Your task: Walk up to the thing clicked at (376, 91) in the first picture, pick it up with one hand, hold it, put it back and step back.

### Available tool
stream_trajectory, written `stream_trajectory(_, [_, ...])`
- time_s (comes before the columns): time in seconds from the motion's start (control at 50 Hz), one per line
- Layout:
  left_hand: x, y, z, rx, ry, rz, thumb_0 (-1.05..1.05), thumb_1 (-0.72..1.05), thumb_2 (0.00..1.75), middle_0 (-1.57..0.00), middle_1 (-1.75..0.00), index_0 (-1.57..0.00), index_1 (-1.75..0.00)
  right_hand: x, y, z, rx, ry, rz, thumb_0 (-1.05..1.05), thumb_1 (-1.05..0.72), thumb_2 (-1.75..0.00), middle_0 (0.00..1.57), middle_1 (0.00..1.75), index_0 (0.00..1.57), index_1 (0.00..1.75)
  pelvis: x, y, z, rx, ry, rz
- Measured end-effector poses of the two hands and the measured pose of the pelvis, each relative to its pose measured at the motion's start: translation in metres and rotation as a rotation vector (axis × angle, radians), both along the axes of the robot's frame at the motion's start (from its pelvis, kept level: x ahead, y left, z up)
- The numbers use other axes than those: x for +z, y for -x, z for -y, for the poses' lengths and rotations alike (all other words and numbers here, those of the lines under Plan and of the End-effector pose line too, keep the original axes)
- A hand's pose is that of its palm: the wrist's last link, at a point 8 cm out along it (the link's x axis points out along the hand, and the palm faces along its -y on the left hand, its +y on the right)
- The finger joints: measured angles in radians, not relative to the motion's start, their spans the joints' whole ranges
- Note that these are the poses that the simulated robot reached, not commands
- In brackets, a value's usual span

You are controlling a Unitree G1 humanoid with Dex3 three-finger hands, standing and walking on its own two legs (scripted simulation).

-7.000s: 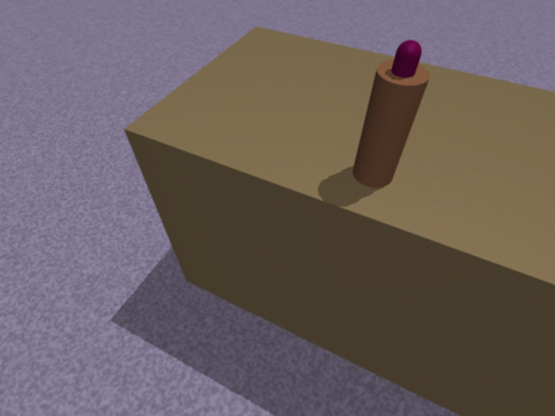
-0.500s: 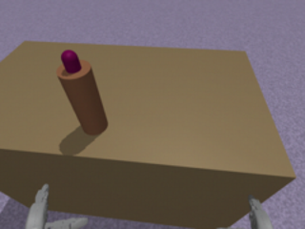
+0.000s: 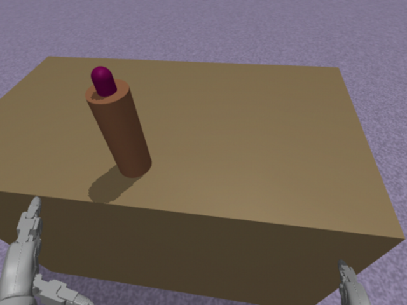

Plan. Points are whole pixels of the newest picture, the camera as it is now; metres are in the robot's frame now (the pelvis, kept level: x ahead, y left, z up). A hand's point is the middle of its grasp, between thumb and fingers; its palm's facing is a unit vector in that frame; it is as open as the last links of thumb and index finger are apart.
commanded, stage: rise first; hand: left
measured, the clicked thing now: (120, 125) +0.45 +0.21 +0.11
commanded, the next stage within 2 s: go down in 0.86 s
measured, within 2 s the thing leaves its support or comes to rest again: neither
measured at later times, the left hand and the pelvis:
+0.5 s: hand (43, 256) +0.17 +0.25 +0.11, palm faces +0.34 -0.83 -0.44, open 17.6 cm; pelvis -0.02 -0.01 +0.00, yaw +1 degrees
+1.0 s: hand (34, 246) +0.17 +0.25 +0.14, palm faces +0.33 -0.83 -0.45, open 17.6 cm; pelvis -0.01 +0.00 +0.00, yaw +1 degrees
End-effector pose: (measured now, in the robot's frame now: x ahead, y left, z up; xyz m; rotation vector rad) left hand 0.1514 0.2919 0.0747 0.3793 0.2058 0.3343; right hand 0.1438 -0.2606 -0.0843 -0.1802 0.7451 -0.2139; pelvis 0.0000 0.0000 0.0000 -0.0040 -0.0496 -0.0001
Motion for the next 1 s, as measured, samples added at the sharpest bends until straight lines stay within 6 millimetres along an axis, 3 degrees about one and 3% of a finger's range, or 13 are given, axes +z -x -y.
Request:
stream_trajectory(0.34, [0.041, 0.019, 0.001, -0.018, -0.095, 0.151, -0.01, -0.56, 0.03, -0.06, -0.04, -0.05, -0.06, -0.004, 0.002, 0.002, 0.011, -0.016, 0.017, -0.01, 0.52, -0.02, 0.05, 0.05, 0.05, 0.05, 0.000, 0.012, 0.007, 0.018, -0.004, 0.017])
stream_trajectory(1.0, [0.084, 0.015, 0.003, -0.100, -0.184, 0.329, -0.01, -0.59, 0.07, -0.07, -0.06, -0.05, -0.08, 0.004, -0.002, -0.004, 0.007, -0.016, 0.066, -0.01, 0.50, -0.06, 0.05, 0.06, 0.05, 0.05, 0.000, 0.010, -0.002, 0.016, -0.004, 0.017])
